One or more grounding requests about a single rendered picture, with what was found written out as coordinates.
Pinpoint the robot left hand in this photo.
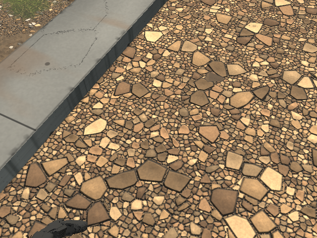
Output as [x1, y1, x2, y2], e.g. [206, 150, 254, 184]
[30, 218, 88, 238]

